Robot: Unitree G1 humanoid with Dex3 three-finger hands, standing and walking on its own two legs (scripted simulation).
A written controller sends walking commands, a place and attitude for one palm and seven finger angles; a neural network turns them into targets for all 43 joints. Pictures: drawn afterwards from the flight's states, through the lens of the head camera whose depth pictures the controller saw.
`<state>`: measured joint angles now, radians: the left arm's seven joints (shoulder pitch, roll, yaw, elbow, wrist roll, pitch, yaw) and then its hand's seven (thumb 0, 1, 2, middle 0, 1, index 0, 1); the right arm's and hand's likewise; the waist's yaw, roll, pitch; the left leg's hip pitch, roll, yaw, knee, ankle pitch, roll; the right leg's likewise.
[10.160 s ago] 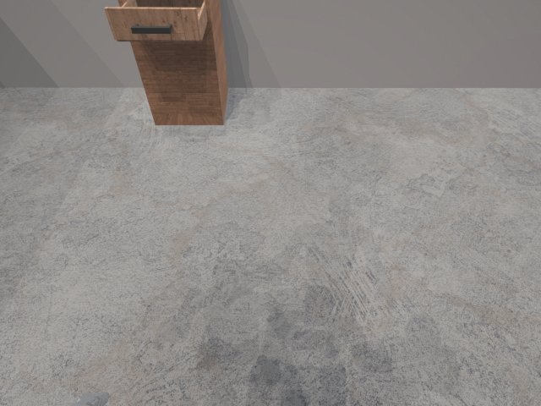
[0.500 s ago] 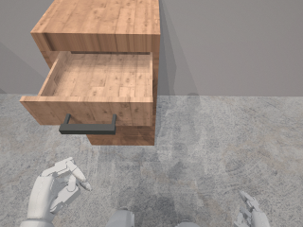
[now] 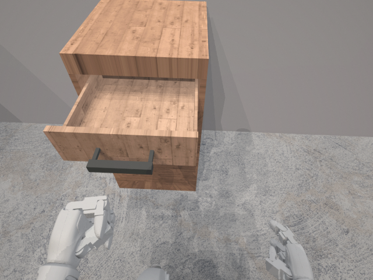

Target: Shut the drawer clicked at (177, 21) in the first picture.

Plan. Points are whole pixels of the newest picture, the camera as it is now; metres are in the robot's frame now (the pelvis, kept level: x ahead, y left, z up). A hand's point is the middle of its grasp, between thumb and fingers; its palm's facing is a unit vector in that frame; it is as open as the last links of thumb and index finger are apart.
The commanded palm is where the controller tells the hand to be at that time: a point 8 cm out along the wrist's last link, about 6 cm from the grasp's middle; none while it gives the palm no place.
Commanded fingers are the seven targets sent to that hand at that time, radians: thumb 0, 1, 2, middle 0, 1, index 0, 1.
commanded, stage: raise the hand and make a fist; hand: left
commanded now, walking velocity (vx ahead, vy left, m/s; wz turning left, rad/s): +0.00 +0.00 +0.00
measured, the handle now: (122, 159) +0.40 +0.20 -0.02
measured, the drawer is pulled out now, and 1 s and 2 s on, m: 0.24 0.24 0.24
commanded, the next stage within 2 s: bring the fist close to the handle in 0.38 s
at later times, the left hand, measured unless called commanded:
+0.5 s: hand (111, 228) +0.20 +0.15 +0.08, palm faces +0.02 -1.00 -0.07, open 3.3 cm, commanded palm +0.17 +0.21 +0.08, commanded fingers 0.00 0.90 0.90 -1.40 -1.60 -1.40 -1.60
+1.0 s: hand (121, 215) +0.24 +0.15 +0.03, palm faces -0.02 -1.00 -0.03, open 3.3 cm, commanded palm +0.23 +0.21 +0.03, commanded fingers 0.00 0.90 0.90 -1.40 -1.60 -1.40 -1.60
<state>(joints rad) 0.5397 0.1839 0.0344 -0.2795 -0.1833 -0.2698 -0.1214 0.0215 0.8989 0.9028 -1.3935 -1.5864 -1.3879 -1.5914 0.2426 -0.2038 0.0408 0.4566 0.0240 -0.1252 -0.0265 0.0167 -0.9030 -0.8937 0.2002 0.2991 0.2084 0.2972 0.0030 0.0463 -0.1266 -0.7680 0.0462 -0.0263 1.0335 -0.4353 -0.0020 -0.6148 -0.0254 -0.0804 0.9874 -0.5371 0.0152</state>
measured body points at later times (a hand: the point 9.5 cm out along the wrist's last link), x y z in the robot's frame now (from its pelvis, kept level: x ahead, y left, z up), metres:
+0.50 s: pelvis +0.00 -0.02 +0.00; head +0.03 -0.03 +0.45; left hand +0.19 +0.20 +0.09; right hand +0.18 -0.26 -0.07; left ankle +0.05 +0.12 -0.67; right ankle -0.02 -0.13 -0.67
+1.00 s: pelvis +0.00 -0.01 -0.02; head +0.06 -0.01 +0.43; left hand +0.24 +0.21 +0.03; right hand +0.17 -0.26 -0.10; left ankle +0.05 +0.12 -0.67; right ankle -0.02 -0.13 -0.67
